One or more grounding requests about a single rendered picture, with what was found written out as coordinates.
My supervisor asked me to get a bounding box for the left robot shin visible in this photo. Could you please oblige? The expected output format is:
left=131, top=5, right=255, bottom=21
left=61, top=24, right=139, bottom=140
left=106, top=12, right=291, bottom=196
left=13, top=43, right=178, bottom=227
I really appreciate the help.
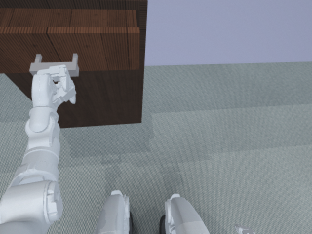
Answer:
left=105, top=190, right=130, bottom=234

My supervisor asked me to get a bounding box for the right robot shin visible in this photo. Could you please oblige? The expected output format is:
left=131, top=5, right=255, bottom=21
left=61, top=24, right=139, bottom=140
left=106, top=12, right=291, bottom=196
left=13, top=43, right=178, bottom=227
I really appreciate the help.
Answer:
left=165, top=193, right=180, bottom=234

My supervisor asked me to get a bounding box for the left robot forearm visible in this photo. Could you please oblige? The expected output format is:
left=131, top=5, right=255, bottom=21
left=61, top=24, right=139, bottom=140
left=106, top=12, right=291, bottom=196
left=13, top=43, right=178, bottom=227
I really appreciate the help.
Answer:
left=0, top=106, right=60, bottom=224

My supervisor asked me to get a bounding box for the robot shin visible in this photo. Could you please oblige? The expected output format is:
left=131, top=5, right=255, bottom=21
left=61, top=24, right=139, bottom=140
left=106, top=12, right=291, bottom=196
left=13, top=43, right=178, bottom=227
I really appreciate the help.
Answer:
left=165, top=193, right=180, bottom=234
left=105, top=190, right=130, bottom=234

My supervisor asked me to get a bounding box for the left robot upper arm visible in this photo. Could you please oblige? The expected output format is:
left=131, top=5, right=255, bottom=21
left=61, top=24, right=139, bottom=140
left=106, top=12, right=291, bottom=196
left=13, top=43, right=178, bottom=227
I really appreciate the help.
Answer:
left=0, top=179, right=63, bottom=234

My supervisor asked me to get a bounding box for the robot right hand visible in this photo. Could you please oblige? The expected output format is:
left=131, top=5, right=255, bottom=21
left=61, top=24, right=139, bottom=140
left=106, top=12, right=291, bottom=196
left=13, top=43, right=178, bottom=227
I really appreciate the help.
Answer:
left=234, top=223, right=255, bottom=234

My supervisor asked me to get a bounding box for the handle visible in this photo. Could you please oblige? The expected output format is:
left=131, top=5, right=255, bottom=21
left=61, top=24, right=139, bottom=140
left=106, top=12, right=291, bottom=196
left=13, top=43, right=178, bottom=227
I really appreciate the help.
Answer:
left=29, top=53, right=79, bottom=77

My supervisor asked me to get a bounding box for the drawer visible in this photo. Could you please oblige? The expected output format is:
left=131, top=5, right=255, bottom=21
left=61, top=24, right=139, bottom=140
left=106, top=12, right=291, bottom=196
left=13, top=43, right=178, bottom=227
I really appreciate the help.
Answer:
left=0, top=8, right=140, bottom=74

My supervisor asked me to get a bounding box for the cabinet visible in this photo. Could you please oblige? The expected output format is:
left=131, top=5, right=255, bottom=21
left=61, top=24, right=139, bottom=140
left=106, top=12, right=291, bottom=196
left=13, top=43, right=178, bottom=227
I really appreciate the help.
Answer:
left=0, top=0, right=148, bottom=129

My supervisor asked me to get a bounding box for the robot left hand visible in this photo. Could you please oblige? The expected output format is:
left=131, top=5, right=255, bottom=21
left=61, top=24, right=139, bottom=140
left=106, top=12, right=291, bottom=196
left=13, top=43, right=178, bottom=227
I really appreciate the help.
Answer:
left=31, top=65, right=77, bottom=112

